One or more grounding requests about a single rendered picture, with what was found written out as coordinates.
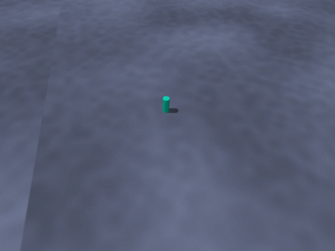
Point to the can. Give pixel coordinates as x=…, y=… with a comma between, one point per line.
x=166, y=102

